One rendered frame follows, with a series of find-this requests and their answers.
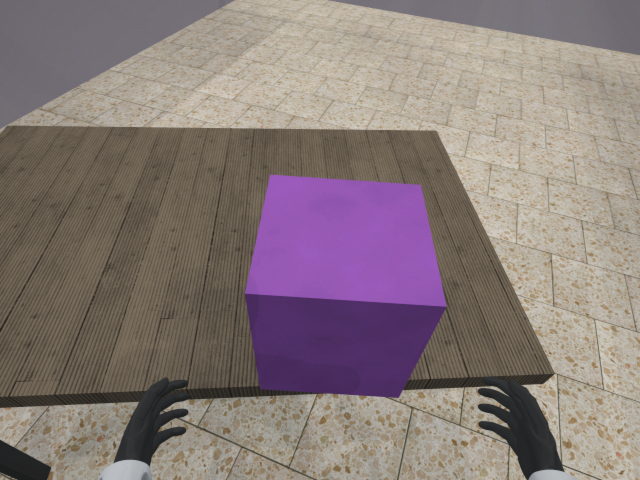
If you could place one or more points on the left robot hand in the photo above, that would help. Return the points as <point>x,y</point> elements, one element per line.
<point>141,437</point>

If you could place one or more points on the carton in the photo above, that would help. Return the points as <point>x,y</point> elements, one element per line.
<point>344,290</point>

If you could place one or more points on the right robot hand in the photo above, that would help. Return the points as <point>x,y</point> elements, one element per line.
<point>529,435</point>

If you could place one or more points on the table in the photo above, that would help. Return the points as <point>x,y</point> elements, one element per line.
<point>125,254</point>

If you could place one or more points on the robot left forearm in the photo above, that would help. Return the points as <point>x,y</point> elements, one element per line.
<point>126,470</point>

